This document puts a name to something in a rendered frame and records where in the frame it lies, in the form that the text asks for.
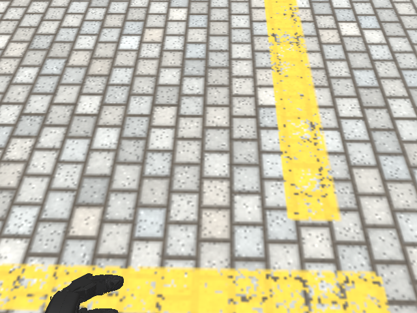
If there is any robot left hand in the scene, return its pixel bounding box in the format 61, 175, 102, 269
45, 273, 124, 313

